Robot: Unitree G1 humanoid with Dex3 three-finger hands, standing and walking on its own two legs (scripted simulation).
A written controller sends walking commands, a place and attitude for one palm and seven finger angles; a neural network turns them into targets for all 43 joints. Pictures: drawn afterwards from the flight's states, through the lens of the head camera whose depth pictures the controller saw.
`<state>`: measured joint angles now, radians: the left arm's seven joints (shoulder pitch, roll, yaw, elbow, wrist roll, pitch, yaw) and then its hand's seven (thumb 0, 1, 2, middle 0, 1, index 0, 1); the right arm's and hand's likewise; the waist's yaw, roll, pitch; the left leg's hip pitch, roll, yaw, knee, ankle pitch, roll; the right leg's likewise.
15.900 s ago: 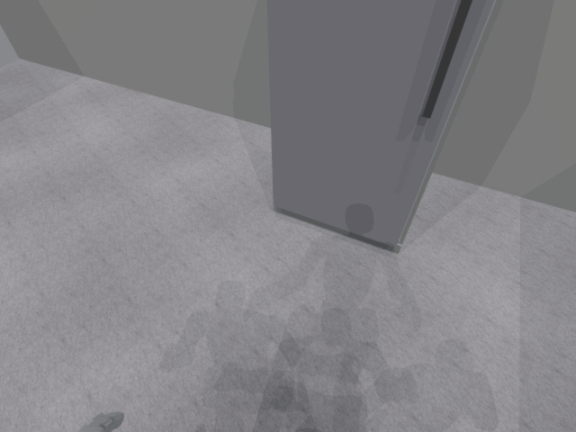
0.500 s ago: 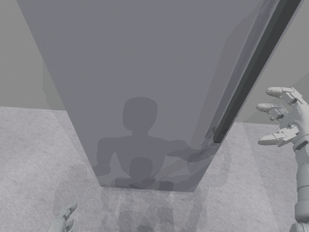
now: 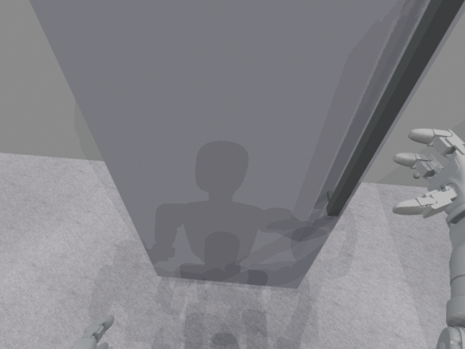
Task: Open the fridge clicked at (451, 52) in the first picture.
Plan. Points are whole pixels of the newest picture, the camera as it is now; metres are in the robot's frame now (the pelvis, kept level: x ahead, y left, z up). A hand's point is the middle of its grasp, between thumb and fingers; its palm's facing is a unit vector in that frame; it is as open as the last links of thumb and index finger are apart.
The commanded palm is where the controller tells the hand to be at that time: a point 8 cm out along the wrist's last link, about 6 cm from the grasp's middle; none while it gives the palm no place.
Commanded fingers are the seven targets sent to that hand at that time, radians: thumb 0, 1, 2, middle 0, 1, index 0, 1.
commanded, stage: move the hooked fingers beside the handle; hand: right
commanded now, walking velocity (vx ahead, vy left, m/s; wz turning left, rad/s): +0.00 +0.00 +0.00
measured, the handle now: (372, 124) +0.44 -0.17 +0.19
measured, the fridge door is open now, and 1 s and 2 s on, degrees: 0 0 0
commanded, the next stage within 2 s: feel for the door with the fingertips in 0.56 s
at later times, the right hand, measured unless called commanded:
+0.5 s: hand (414, 173) +0.39 -0.24 +0.14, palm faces +0.02 +1.00 +0.00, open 14.0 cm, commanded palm +0.36 -0.29 +0.15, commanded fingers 0.00 0.50 -0.30 0.30 1.20 0.30 1.20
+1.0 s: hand (391, 175) +0.38 -0.21 +0.14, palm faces -0.01 +1.00 +0.02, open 14.0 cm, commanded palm +0.35 -0.26 +0.15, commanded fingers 0.00 0.50 -0.30 0.30 1.20 0.30 1.20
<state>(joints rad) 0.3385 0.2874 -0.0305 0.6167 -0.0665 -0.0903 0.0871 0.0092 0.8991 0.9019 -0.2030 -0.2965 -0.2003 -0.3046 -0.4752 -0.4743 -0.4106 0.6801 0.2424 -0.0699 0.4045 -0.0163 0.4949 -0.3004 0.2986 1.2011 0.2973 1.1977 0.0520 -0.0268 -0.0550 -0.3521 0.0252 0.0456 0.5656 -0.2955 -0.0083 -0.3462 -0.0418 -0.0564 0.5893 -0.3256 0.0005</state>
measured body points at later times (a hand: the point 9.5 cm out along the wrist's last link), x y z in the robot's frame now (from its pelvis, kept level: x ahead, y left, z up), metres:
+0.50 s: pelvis +0.00 +0.00 +0.00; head +0.01 +0.00 +0.45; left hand +0.12 +0.25 -0.10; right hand +0.38 -0.30 +0.15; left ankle -0.01 +0.13 -0.73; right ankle -0.02 -0.12 -0.73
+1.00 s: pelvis +0.00 +0.00 +0.00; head +0.01 +0.01 +0.45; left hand +0.12 +0.25 -0.10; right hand +0.38 -0.26 +0.14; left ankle -0.01 +0.13 -0.73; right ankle -0.02 -0.12 -0.73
